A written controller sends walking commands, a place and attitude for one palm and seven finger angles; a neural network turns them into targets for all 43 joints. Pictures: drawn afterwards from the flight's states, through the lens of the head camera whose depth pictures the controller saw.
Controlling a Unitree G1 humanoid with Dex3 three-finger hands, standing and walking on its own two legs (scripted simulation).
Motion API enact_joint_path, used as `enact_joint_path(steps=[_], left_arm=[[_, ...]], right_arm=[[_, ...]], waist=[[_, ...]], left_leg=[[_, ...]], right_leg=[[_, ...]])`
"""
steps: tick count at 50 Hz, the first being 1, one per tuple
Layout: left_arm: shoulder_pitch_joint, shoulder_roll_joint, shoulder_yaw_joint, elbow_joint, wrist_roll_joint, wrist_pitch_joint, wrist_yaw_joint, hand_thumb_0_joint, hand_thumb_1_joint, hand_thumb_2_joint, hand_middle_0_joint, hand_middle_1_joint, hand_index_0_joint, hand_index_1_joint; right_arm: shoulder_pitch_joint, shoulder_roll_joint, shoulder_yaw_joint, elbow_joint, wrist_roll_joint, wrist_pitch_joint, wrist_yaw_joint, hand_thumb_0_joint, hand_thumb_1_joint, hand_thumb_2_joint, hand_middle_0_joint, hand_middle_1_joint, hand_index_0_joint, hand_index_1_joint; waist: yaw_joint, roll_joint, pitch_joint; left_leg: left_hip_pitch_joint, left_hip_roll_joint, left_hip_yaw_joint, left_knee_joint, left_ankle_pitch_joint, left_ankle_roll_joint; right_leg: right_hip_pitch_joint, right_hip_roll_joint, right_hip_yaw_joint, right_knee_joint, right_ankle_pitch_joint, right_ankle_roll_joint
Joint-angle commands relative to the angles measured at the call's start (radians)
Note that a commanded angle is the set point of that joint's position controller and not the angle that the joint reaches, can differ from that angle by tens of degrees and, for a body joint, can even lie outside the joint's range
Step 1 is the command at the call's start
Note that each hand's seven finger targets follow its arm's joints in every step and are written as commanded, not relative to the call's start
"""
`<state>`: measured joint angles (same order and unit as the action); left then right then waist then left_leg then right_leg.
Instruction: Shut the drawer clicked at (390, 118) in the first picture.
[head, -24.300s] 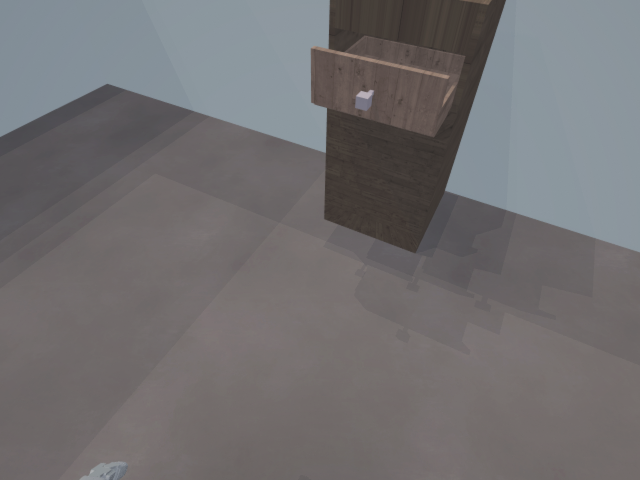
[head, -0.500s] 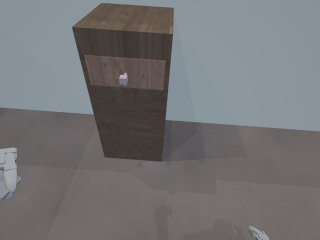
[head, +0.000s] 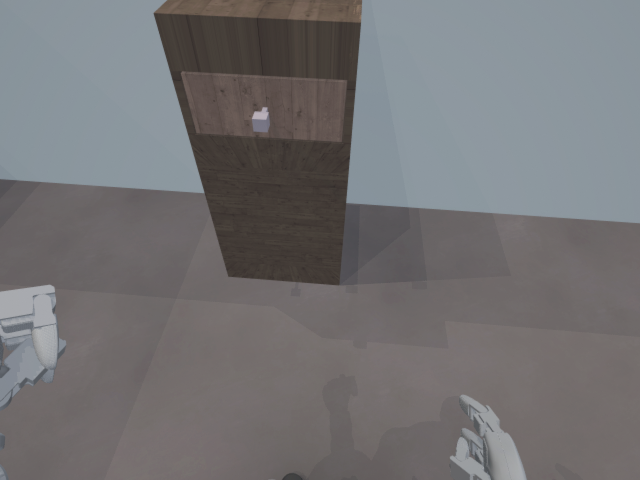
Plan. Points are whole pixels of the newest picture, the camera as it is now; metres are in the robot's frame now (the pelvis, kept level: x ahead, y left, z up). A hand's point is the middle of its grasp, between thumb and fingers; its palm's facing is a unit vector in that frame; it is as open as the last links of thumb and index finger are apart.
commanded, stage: let the arm hang, fingers relaxed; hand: left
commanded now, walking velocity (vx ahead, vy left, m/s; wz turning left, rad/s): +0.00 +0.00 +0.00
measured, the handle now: (262, 117) +0.90 +0.17 -0.03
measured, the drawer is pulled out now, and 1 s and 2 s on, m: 0.00 0.00 0.00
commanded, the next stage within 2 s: look to check the result in 1.12 s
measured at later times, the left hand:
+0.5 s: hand out of the picture -0.04 +0.23 -0.17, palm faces +0.02 -0.97 -0.23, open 4.3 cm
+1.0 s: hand out of the picture +0.03 +0.24 -0.15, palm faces +0.00 -0.95 -0.31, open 7.3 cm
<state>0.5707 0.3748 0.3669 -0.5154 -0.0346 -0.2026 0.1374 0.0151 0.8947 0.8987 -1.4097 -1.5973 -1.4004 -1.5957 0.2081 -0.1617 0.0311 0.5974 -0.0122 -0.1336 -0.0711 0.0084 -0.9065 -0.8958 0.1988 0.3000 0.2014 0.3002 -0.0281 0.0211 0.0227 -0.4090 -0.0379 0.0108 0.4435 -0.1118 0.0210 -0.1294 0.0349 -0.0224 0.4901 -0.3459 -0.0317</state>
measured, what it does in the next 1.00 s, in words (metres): steps on the spot: left foot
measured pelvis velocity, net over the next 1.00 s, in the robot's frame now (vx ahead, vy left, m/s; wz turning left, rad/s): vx -0.01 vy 0.01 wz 0.00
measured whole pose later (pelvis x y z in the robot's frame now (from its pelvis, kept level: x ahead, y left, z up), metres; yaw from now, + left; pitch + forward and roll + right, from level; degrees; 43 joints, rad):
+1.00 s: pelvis -0.01 +0.01 +0.01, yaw +0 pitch -2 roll +0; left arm 0.18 0.28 0.02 1.12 0.02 -0.01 0.00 0.00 0.91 0.90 -0.21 -0.31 -0.20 -0.31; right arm 0.17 -0.29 -0.03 1.13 -0.02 0.01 -0.01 0.00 -0.91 -0.90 0.20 0.30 0.20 0.30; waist 0.00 0.02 0.05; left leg -0.25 -0.03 -0.03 0.38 -0.09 0.02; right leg -0.07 0.00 -0.02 0.42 -0.30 -0.01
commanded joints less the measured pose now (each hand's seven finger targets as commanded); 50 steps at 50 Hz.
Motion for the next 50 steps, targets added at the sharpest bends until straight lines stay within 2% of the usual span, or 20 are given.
enact_joint_path(steps=[1, 2, 3, 4, 5, 6, 8, 9, 11, 13, 14, 15, 19, 21, 24, 28, 33, 39, 42, 50], left_arm=[[-0.166, 0.079, -0.219, 0.63, 0.092, 0.111, -0.098, 0.0, 0.9, 0.9, -1.4, -1.6, -1.4, -1.6], [-0.176, 0.075, -0.211, 0.636, 0.081, 0.173, -0.111, 0.0, 0.9, 0.9, -1.36, -1.557, -1.36, -1.557], [-0.153, 0.068, -0.222, 0.604, 0.081, 0.185, -0.119, 0.0, 0.9, 0.9, -1.32, -1.513, -1.32, -1.513], [-0.155, 0.053, -0.237, 0.635, 0.08, 0.185, -0.129, 0.0, 0.9, 0.9, -1.28, -1.47, -1.28, -1.47], [-0.163, 0.046, -0.257, 0.679, 0.08, 0.189, -0.132, 0.0, 0.9, 0.9, -1.24, -1.427, -1.24, -1.427], [-0.16, 0.049, -0.265, 0.729, 0.076, 0.19, -0.13, 0.0, 0.9, 0.9, -1.2, -1.383, -1.2, -1.383], [-0.208, 0.069, -0.269, 0.839, 0.076, 0.186, -0.129, 0.0, 0.9, 0.9, -1.12, -1.297, -1.12, -1.297], [-0.242, 0.085, -0.267, 0.897, 0.074, 0.186, -0.129, 0.0, 0.9, 0.9, -1.08, -1.253, -1.08, -1.253], [-0.303, 0.098, -0.279, 1.011, 0.067, 0.193, -0.124, 0.0, 0.9, 0.9, -1.0, -1.167, -1.0, -1.167], [-0.318, 0.081, -0.295, 1.117, 0.059, 0.201, -0.12, 0.0, 0.9, 0.9, -0.92, -1.08, -0.92, -1.08], [-0.308, 0.072, -0.303, 1.168, 0.056, 0.206, -0.12, 0.0, 0.9, 0.9, -0.88, -1.037, -0.88, -1.037], [-0.288, 0.08, -0.304, 1.216, 0.056, 0.208, -0.121, 0.0, 0.9, 0.9, -0.84, -0.993, -0.84, -0.993], [-0.25, 0.064, -0.311, 1.384, 0.052, 0.207, -0.132, 0.0, 0.9, 0.9, -0.68, -0.82, -0.68, -0.82], [-0.237, 0.056, -0.303, 1.438, 0.056, 0.204, -0.132, 0.0, 0.9, 0.9, -0.6, -0.733, -0.6, -0.733], [-0.244, 0.059, -0.311, 1.502, 0.054, 0.203, -0.136, 0.0, 0.9, 0.9, -0.48, -0.603, -0.48, -0.603], [-0.265, 0.072, -0.318, 1.56, 0.054, 0.194, -0.134, 0.0, 0.9, 0.9, -0.32, -0.43, -0.32, -0.43], [-0.296, 0.087, -0.323, 1.6, 0.05, 0.191, -0.128, 0.0, 0.9, 0.9, -0.2, -0.3, -0.2, -0.3], [-0.321, 0.102, -0.322, 1.614, 0.05, 0.192, -0.125, 0.0, 0.9, 0.9, -0.2, -0.3, -0.2, -0.3], [-0.334, 0.106, -0.32, 1.614, 0.05, 0.192, -0.125, 0.0, 0.9, 0.9, -0.2, -0.3, -0.2, -0.3], [-0.366, 0.109, -0.312, 1.606, 0.048, 0.18, -0.121, 0.0, 0.9, 0.9, -0.2, -0.3, -0.2, -0.3]], right_arm=[[-0.14, -0.338, -0.12, 0.132, 0.004, -0.046, 0.083, 0.0, -0.9, -0.9, 0.2, 0.3, 0.2, 0.3], [-0.053, -0.29, -0.13, 0.12, 0.016, 0.014, 0.084, 0.0, -0.9, -0.9, 0.2, 0.3, 0.2, 0.3], [-0.028, -0.283, -0.121, 0.096, 0.015, 0.031, 0.082, 0.0, -0.9, -0.9, 0.2, 0.3, 0.2, 0.3], [-0.026, -0.28, -0.113, 0.107, 0.01, 0.043, 0.085, 0.0, -0.9, -0.9, 0.2, 0.3, 0.2, 0.3], [-0.034, -0.296, -0.111, 0.1, 0.002, 0.053, 0.08, 0.0, -0.9, -0.9, 0.2, 0.3, 0.2, 0.3], [-0.053, -0.308, -0.101, 0.1, -0.003, 0.062, 0.073, 0.0, -0.9, -0.9, 0.2, 0.3, 0.2, 0.3], [-0.095, -0.29, -0.084, 0.096, -0.01, 0.076, 0.065, 0.0, -0.9, -0.9, 0.2, 0.3, 0.2, 0.3], [-0.089, -0.287, -0.087, 0.103, -0.013, 0.085, 0.063, 0.0, -0.9, -0.9, 0.2, 0.3, 0.2, 0.3], [-0.077, -0.289, -0.088, 0.15, -0.016, 0.103, 0.061, 0.0, -0.9, -0.9, 0.2, 0.3, 0.2, 0.3], [-0.082, -0.289, -0.081, 0.192, -0.019, 0.113, 0.061, 0.0, -0.9, -0.9, 0.2, 0.3, 0.2, 0.3], [-0.088, -0.284, -0.073, 0.21, -0.018, 0.116, 0.062, 0.0, -0.9, -0.9, 0.2, 0.3, 0.2, 0.3], [-0.1, -0.291, -0.072, 0.223, -0.017, 0.119, 0.062, 0.0, -0.9, -0.9, 0.2, 0.3, 0.2, 0.3], [-0.076, -0.289, -0.076, 0.286, -0.014, 0.13, 0.054, 0.0, -0.9, -0.9, 0.2, 0.3, 0.2, 0.3], [-0.055, -0.29, -0.083, 0.31, -0.014, 0.132, 0.049, 0.0, -0.9, -0.9, 0.2, 0.3, 0.2, 0.3], [-0.038, -0.302, -0.09, 0.347, -0.011, 0.136, 0.045, 0.0, -0.9, -0.9, 0.2, 0.3, 0.2, 0.3], [-0.022, -0.312, -0.095, 0.39, -0.005, 0.135, 0.044, 0.0, -0.9, -0.9, 0.2, 0.3, 0.2, 0.3], [-0.018, -0.309, -0.093, 0.435, -0.004, 0.137, 0.047, 0.0, -0.9, -0.9, 0.2, 0.3, 0.2, 0.3], [-0.028, -0.304, -0.091, 0.468, -0.007, 0.138, 0.051, 0.0, -0.9, -0.9, 0.2, 0.3, 0.2, 0.3], [-0.04, -0.298, -0.088, 0.477, -0.008, 0.134, 0.052, 0.0, -0.9, -0.9, 0.2, 0.3, 0.2, 0.3], [-0.066, -0.3, -0.082, 0.486, -0.006, 0.119, 0.05, 0.0, -0.9, -0.9, 0.2, 0.3, 0.2, 0.3]], waist=[[-0.015, -0.153, -0.04], [-0.018, -0.103, -0.12], [-0.026, -0.06, -0.114], [-0.006, -0.04, -0.138], [0.012, -0.095, -0.137], [0.032, -0.135, -0.117], [0.045, -0.283, -0.059], [0.036, -0.306, -0.06], [0.019, -0.211, -0.049], [0.022, -0.005, -0.037], [0.03, 0.089, -0.017], [0.044, 0.145, -0.009], [0.044, 0.217, -0.029], [0.044, 0.195, -0.059], [0.038, 0.142, -0.031], [0.027, 0.006, 0.009], [0.017, -0.064, 0.047], [0.017, -0.068, 0.069], [0.023, -0.025, 0.067], [0.032, -0.009, 0.008]], left_leg=[[0.018, 0.133, -0.081, 0.403, -0.066, -0.008], [0.066, 0.111, -0.112, 0.368, -0.121, -0.019], [0.101, 0.097, -0.104, 0.329, 0.014, -0.013], [0.119, 0.103, -0.103, 0.281, 0.174, 0.004], [0.132, 0.131, -0.141, 0.237, 0.316, 0.029], [0.094, 0.151, -0.171, 0.202, 0.334, 0.053], [0.072, 0.112, -0.134, 0.203, 0.246, 0.038], [0.09, 0.088, -0.114, 0.211, 0.228, 0.029], [0.135, 0.082, -0.108, 0.171, 0.209, 0.02], [0.155, 0.107, -0.158, 0.07, 0.161, 0.032], [0.12, 0.122, -0.202, 0.001, 0.065, 0.044], [0.096, 0.128, -0.23, -0.041, -0.021, 0.05], [0.1, 0.118, -0.243, -0.14, -0.299, 0.034], [0.137, 0.128, -0.247, -0.153, -0.309, 0.035], [0.153, 0.128, -0.249, -0.176, -0.341, 0.029], [0.2, 0.124, -0.222, -0.146, -0.248, 0.026], [0.246, 0.122, -0.193, -0.121, -0.167, 0.021], [0.248, 0.118, -0.181, -0.123, -0.161, 0.017], [0.234, 0.122, -0.19, -0.144, -0.144, 0.019], [0.264, 0.129, -0.168, -0.119, 0.054, 0.015]], right_leg=[[-0.253, -0.339, 0.185, -0.087, 0.349, -0.14], [-0.204, -0.283, 0.184, 0.0, 0.47, -0.136], [-0.225, -0.243, 0.135, 0.063, 0.443, -0.094], [-0.222, -0.187, 0.09, 0.133, 0.409, -0.051], [-0.202, -0.137, 0.063, 0.175, 0.397, -0.01], [-0.151, -0.115, 0.047, 0.147, 0.362, 0.011], [-0.129, -0.147, 0.097, 0.033, 0.449, -0.009], [-0.119, -0.169, 0.103, 0.032, 0.535, -0.025], [-0.129, -0.178, 0.103, 0.034, 0.465, -0.045], [-0.126, -0.135, 0.092, 0.009, 0.198, -0.027], [-0.105, -0.111, 0.083, -0.006, 0.059, -0.017], [-0.077, -0.1, 0.075, -0.024, -0.018, -0.012], [-0.041, -0.09, 0.073, -0.073, -0.07, -0.032], [-0.027, -0.091, 0.062, -0.094, -0.058, -0.035], [-0.053, -0.092, 0.066, -0.122, -0.071, -0.04], [-0.105, -0.116, 0.087, -0.181, -0.074, -0.043], [-0.153, -0.131, 0.092, -0.216, -0.09, -0.043], [-0.168, -0.136, 0.1, -0.222, -0.113, -0.042], [-0.139, -0.13, 0.093, -0.202, -0.075, -0.036], [-0.052, -0.141, 0.087, -0.201, 0.087, -0.028]])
